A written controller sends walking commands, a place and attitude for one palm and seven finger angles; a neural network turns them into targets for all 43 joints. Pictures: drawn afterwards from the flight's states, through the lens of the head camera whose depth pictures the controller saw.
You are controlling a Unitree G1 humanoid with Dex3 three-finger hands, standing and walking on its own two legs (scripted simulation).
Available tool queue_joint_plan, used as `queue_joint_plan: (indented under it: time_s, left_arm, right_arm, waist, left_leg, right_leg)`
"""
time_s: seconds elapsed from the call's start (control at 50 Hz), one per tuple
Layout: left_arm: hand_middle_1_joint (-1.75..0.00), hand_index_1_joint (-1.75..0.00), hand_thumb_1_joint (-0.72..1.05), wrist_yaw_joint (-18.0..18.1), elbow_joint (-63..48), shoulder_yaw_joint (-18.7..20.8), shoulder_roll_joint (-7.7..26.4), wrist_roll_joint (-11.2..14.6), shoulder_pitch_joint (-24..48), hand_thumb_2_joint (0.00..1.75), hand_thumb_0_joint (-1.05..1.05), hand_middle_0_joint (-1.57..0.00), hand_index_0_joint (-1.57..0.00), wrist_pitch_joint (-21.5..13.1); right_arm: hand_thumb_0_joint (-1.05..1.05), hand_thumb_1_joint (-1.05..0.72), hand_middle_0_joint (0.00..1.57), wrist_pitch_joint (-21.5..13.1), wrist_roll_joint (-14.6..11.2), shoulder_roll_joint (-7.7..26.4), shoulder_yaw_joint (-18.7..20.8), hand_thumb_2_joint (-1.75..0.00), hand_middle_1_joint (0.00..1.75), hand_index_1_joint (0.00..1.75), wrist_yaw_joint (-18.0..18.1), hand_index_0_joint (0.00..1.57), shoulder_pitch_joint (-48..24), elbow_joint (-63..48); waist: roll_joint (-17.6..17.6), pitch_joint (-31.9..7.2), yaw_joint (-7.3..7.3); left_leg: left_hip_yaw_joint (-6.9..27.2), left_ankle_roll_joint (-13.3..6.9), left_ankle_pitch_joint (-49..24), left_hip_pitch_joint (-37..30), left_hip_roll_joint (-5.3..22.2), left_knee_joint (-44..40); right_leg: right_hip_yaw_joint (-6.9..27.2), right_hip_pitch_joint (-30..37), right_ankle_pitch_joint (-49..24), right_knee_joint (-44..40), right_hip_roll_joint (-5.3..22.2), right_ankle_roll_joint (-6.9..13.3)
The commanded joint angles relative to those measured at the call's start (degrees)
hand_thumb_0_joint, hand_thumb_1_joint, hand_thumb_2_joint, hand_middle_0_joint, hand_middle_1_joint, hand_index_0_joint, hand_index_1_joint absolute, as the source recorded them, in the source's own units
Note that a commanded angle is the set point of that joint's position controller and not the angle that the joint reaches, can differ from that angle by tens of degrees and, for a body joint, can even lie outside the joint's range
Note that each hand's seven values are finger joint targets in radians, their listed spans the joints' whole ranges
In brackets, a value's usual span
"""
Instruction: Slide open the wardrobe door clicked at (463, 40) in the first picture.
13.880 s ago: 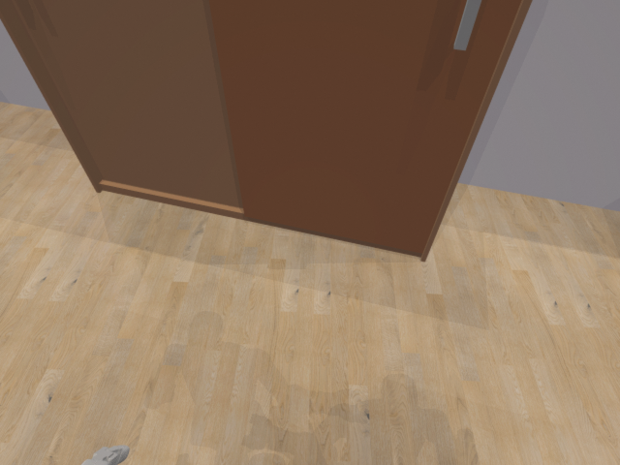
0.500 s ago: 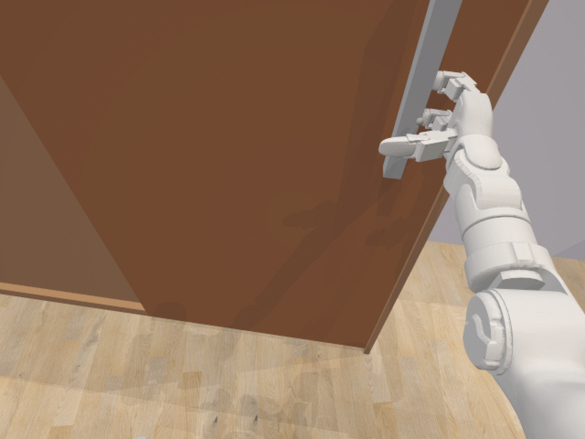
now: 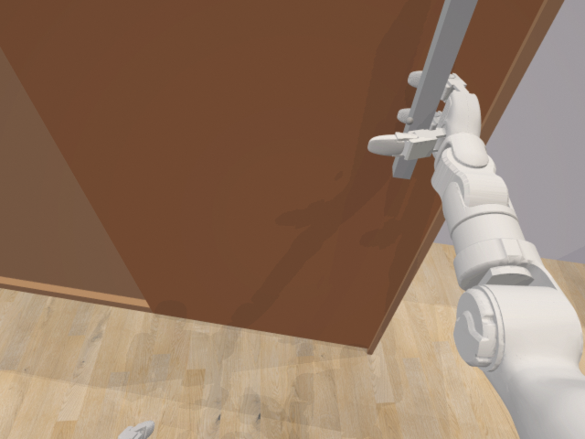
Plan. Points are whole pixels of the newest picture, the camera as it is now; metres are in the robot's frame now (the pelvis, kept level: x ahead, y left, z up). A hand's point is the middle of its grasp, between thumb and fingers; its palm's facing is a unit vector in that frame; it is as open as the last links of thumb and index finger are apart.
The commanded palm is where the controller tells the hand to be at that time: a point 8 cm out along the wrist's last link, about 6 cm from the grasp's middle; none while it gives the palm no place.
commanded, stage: slide the fingers in behind the handle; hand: right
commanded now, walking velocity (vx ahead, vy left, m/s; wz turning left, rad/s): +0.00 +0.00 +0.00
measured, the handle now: (431, 72) +0.54 -0.10 +0.26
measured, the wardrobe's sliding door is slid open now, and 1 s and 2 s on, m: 0.00 0.00 0.00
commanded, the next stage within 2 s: grip the handle and tug to test in 0.28 s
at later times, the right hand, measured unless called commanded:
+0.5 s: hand (409, 122) +0.48 -0.08 +0.22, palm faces +0.04 +1.00 +0.00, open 13.8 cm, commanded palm +0.45 -0.12 +0.21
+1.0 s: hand (410, 121) +0.48 -0.08 +0.22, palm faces +0.05 +1.00 +0.00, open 6.8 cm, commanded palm +0.45 -0.13 +0.21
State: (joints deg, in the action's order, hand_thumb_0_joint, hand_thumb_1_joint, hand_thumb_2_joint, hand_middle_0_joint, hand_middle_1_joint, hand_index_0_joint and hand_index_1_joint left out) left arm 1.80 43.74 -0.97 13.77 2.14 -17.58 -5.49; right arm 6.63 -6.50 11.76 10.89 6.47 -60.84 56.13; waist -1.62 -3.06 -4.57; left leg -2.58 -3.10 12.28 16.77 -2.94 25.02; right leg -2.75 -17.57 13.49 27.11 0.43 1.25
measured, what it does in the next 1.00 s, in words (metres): stands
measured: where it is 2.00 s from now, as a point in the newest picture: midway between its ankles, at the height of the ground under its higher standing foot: outside the picture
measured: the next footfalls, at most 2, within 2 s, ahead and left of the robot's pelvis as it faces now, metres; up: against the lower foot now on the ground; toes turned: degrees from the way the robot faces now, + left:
none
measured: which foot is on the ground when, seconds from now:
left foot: down 0.00-1.00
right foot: down 0.00-1.00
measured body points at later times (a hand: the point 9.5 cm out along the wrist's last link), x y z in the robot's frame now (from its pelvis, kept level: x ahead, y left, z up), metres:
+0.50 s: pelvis +0.00 +0.00 +0.00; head +0.01 +0.01 +0.45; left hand +0.08 +0.25 -0.12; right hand +0.47 -0.13 +0.22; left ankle +0.00 +0.08 -0.74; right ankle +0.00 -0.10 -0.74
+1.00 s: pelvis +0.01 +0.00 +0.00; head +0.02 +0.01 +0.45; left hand +0.10 +0.25 -0.12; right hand +0.47 -0.13 +0.22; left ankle +0.00 +0.08 -0.74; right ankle +0.00 -0.10 -0.74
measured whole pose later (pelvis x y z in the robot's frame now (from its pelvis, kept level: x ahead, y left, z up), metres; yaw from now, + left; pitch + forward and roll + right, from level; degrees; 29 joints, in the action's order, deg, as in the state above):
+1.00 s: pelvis +0.01 +0.00 +0.00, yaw +0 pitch +3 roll +0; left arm 2.0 43.3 -0.6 13.4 2.7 -16.4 -3.9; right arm 11.4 -7.4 9.6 8.2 7.5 -54.8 45.2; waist -2.0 -3.4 -3.1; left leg -2.3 -2.9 12.7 13.6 -2.8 23.3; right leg -2.8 -14.3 13.9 25.2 0.1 1.4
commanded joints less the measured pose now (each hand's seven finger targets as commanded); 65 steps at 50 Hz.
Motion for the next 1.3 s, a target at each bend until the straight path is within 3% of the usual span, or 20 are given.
queue_joint_plan:
  time_s: [0.0, 0.06, 0.14, 0.18, 0.22, 0.26, 0.36, 0.4, 0.48, 0.52, 0.68, 0.74, 0.82, 0.86, 0.96, 1.1, 1.12, 1.16, 1.22, 1.28]
  left_arm:
    - [-0.3, -0.3, 0.9, 0.26, -5.65, 2.7, 7.82, -0.05, -1.3, 0.9, 0.0, -0.2, -0.2, -2.36]
    - [-0.3, -0.3, 0.9, 0.31, -5.34, 2.72, 7.65, 0.12, -1.48, 0.9, 0.0, -0.2, -0.2, -2.52]
    - [-0.3, -0.3, 0.9, 0.09, -5.62, 2.93, 7.56, 0.21, -1.42, 0.9, 0.0, -0.2, -0.2, -2.88]
    - [-0.3, -0.3, 0.9, 0.06, -5.42, 2.95, 7.59, 0.18, -1.43, 0.9, 0.0, -0.2, -0.2, -3.02]
    - [-0.3, -0.3, 0.9, 0.23, -5.27, 2.96, 7.96, 0.24, -1.22, 0.9, 0.0, -0.2, -0.2, -2.62]
    - [-0.3, -0.3, 0.9, 0.11, -5.48, 2.75, 7.59, 0.19, -0.99, 0.9, 0.0, -0.2, -0.2, -2.65]
    - [-0.3, -0.3, 0.9, 0.13, -6.07, 2.83, 7.57, 0.18, -0.29, 0.9, 0.0, -0.2, -0.2, -2.62]
    - [-0.3, -0.3, 0.9, 0.09, -6.33, 2.95, 7.61, 0.26, -0.08, 0.9, 0.0, -0.2, -0.2, -2.39]
    - [-0.3, -0.3, 0.9, 0.16, -6.21, 2.64, 7.06, 0.5, 0.91, 0.9, 0.0, -0.2, -0.2, -2.29]
    - [-0.3, -0.3, 0.9, 0.17, -6.4, 2.74, 7.12, 0.45, 1.04, 0.9, 0.0, -0.2, -0.2, -2.3]
    - [-0.3, -0.3, 0.9, 0.26, -6.49, 2.61, 6.85, 0.28, 1.47, 0.9, 0.0, -0.2, -0.2, -2.04]
    - [-0.3, -0.3, 0.9, 0.37, -6.5, 2.69, 7.01, 0.26, 1.61, 0.9, 0.0, -0.2, -0.2, -1.73]
    - [-0.3, -0.3, 0.9, 0.29, -7.06, 2.64, 6.7, 0.41, 2.45, 0.9, 0.0, -0.2, -0.2, -1.66]
    - [-0.3, -0.3, 0.9, 0.42, -6.81, 2.63, 6.92, 0.37, 2.42, 0.9, 0.0, -0.2, -0.2, -1.34]
    - [-0.3, -0.3, 0.9, 0.67, -6.86, 2.57, 6.76, 0.45, 2.71, 0.9, 0.0, -0.2, -0.2, -0.79]
    - [-0.3, -0.3, 0.9, 0.82, -6.85, 2.68, 7.05, 0.21, 2.51, 0.9, 0.0, -0.2, -0.2, -0.32]
    - [-0.3, -0.3, 0.9, 0.78, -6.91, 2.47, 6.66, 0.37, 2.98, 0.9, 0.0, -0.2, -0.2, -0.46]
    - [-0.3, -0.3, 0.9, 0.84, -6.7, 2.52, 6.99, 0.11, 2.54, 0.9, 0.0, -0.2, -0.2, -0.46]
    - [-0.3, -0.3, 0.9, 0.89, -7.19, 2.5, 6.89, 0.23, 2.86, 0.9, 0.0, -0.2, -0.2, -0.4]
    - [-0.3, -0.3, 0.9, 0.81, -7.3, 2.57, 6.85, 0.2, 2.88, 0.9, 0.0, -0.2, -0.2, -0.53]
  right_arm:
    - [0.0, 0.5, 0.3, -5.13, 0.41, 9.93, 0.64, -0.3, 1.2, 1.2, -0.19, 0.3, -32.37, -13.3]
    - [0.0, 0.5, 0.3, -5.17, -0.06, 8.76, -0.26, -0.3, 1.2, 1.2, -0.52, 0.3, -34.29, -13.37]
    - [0.0, 0.5, 0.3, -5.27, -0.39, 7.43, -1.21, -0.3, 1.2, 1.2, -0.78, 0.3, -32.63, -15.95]
    - [0.0, 0.5, 0.3, -5.02, -0.73, 6.38, -1.6, -0.3, 1.2, 1.2, -0.7, 0.3, -32.22, -15.93]
    - [0.0, 0.5, 0.3, -4.41, -0.91, 9.98, 1.32, -0.3, 1.2, 1.2, -0.42, 0.3, -29.91, -15.36]
    - [0.0, 0.5, 0.3, -4.01, -0.48, 7.58, -0.7, -0.3, 1.2, 1.2, -0.36, 0.3, -31.04, -15.98]
    - [0.0, 0.5, 0.3, -3.63, -0.73, 7.99, -0.25, -0.3, 1.2, 1.2, -0.29, 0.3, -28.78, -18.74]
    - [0.0, 0.41, 0.31, -3.38, -0.52, 7.98, -0.36, -0.34, 1.21, 1.21, -0.36, 0.31, -27.73, -20.13]
    - [0.0, 0.22, 0.33, -2.04, -0.6, 4.76, -2.76, -0.42, 1.24, 1.24, -0.05, 0.33, -28.94, -20.5]
    - [0.0, 0.13, 0.34, -1.74, -0.55, 4.19, -3.1, -0.46, 1.25, 1.25, 0.26, 0.34, -28.35, -21.44]
    - [0.0, -0.25, 0.38, -1.28, -0.57, 3.17, -3.75, -0.62, 1.31, 1.31, 0.33, 0.38, -29.18, -22.69]
    - [0.0, -0.39, 0.4, -1.1, -0.78, 5.39, -2.21, -0.68, 1.33, 1.33, 0.01, 0.4, -27.67, -23.55]
    - [0.0, -0.57, 0.42, -0.57, -0.87, 3.25, -3.56, -0.76, 1.35, 1.35, 0.0, 0.42, -26.54, -25.42]
    - [0.0, -0.67, 0.43, 0.07, -0.99, 5.41, -1.84, -0.8, 1.37, 1.37, 0.02, 0.43, -25.46, -24.68]
    - [0.0, -0.9, 0.45, 1.4, -1.05, 3.84, -2.79, -0.9, 1.4, 1.4, -0.07, 0.45, -25.06, -24.35]
    - [0.0, -0.9, 0.45, 1.59, -0.77, 5.05, -1.85, -0.9, 1.4, 1.4, 0.17, 0.45, -24.73, -24.72]
    - [0.0, -0.9, 0.45, 1.58, -0.87, 2.98, -3.4, -0.9, 1.4, 1.4, 0.08, 0.45, -25.42, -24.74]
    - [0.0, -0.9, 0.45, 1.64, -1.09, 5.51, -1.09, -0.9, 1.4, 1.4, 0.26, 0.45, -24.65, -23.37]
    - [0.0, -0.9, 0.45, 1.21, -0.92, 5.25, -1.76, -0.9, 1.4, 1.4, -0.06, 0.45, -25.49, -24.82]
    - [0.0, -0.9, 0.45, 0.86, -1.21, 6.0, -0.89, -0.9, 1.4, 1.4, -0.38, 0.45, -23.45, -25.32]
  waist:
    - [4.29, -19.21, -0.46]
    - [3.73, -18.94, -1.2]
    - [2.54, -21.06, -0.41]
    - [4.43, -20.2, -0.72]
    - [5.34, -20.16, 0.45]
    - [4.55, -18.63, -0.44]
    - [5.04, -19.98, 0.69]
    - [4.07, -20.32, 1.2]
    - [3.74, -17.49, 0.07]
    - [2.68, -19.08, 0.57]
    - [3.41, -20.37, 0.2]
    - [3.76, -21.84, 1.06]
    - [2.38, -20.91, 1.18]
    - [3.93, -20.55, 1.45]
    - [4.27, -19.38, 1.21]
    - [3.86, -20.14, 1.8]
    - [3.18, -19.07, 1.11]
    - [5.7, -19.14, 1.57]
    - [3.7, -20.19, 1.7]
    - [5.34, -20.72, 2.09]
  left_leg:
    - [4.15, 1.78, -16.13, -7.78, 1.85, -1.92]
    - [4.13, 1.81, -16.16, -6.91, 1.77, -2.09]
    - [3.88, 1.52, -18.36, -7.99, 1.52, -1.55]
    - [3.62, 1.64, -18.06, -7.57, 1.38, -1.75]
    - [3.64, 1.67, -18.33, -8.83, 1.42, -1.98]
    - [3.68, 1.84, -17.88, -7.98, 1.49, -2.22]
    - [3.73, 1.58, -19.59, -9.63, 1.41, -1.98]
    - [3.48, 1.46, -19.78, -9.96, 1.31, -1.88]
    - [3.17, 1.63, -17.65, -7.35, 1.11, -2.52]
    - [2.93, 1.37, -18.35, -7.66, 1.05, -2.13]
    - [2.83, 1.41, -21.21, -8.22, 1.1, -1.61]
    - [2.92, 1.34, -23.39, -9.99, 1.21, -1.48]
    - [2.72, 1.31, -23.33, -9.7, 1.22, -1.62]
    - [2.87, 1.38, -23.89, -10.32, 1.21, -1.84]
    - [2.79, 1.5, -23.71, -10.15, 1.19, -2.1]
    - [2.68, 1.36, -24.44, -11.52, 1.37, -1.87]
    - [2.67, 1.41, -23.74, -10.26, 1.31, -2.03]
    - [3.03, 1.6, -24.3, -10.92, 1.45, -2.14]
    - [3.03, 1.46, -24.4, -11.6, 1.55, -1.96]
    - [3.17, 1.57, -26.0, -12.5, 1.49, -1.97]
  right_leg:
    - [2.58, 6.5, -10.5, -1.06, -0.4, 1.1]
    - [2.63, 6.97, -10.47, -0.96, -0.3, 1.13]
    - [2.77, 8.38, -13.03, -0.85, -0.38, 0.99]
    - [2.85, 8.21, -12.71, -1.04, -0.28, 1.02]
    - [2.71, 7.4, -12.87, -1.45, -0.4, 1.14]
    - [2.39, 7.28, -12.05, -1.55, -0.37, 1.13]
    - [2.43, 8.09, -13.88, -1.68, -0.33, 1.09]
    - [2.5, 8.86, -14.83, -1.83, -0.3, 0.97]
    - [2.49, 9.38, -13.29, -1.84, -0.23, 1.01]
    - [2.84, 10.7, -15.25, -1.84, -0.16, 0.88]
    - [2.87, 11.87, -17.98, -1.36, -0.21, 0.78]
    - [2.79, 12.22, -19.98, -1.36, -0.23, 0.69]
    - [2.81, 12.67, -20.56, -1.51, -0.16, 0.6]
    - [2.48, 11.81, -20.12, -1.48, -0.22, 0.73]
    - [2.52, 11.53, -19.63, -1.74, -0.27, 0.76]
    - [2.5, 11.68, -20.54, -1.98, -0.38, 0.66]
    - [2.5, 11.93, -20.0, -1.88, -0.39, 0.73]
    - [2.39, 10.69, -18.95, -1.84, -0.49, 0.94]
    - [2.34, 11.25, -19.42, -2.03, -0.52, 0.86]
    - [2.15, 11.09, -20.08, -1.84, -0.5, 0.84]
